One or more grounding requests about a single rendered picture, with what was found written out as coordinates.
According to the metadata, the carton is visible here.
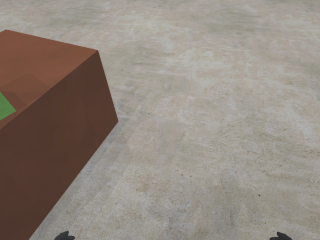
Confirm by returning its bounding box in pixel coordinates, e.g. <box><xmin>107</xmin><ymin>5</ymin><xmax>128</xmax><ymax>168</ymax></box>
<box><xmin>0</xmin><ymin>92</ymin><xmax>16</xmax><ymax>120</ymax></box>

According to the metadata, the pedestal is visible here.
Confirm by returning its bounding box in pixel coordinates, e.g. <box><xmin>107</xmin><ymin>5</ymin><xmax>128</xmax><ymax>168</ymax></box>
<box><xmin>0</xmin><ymin>29</ymin><xmax>119</xmax><ymax>240</ymax></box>

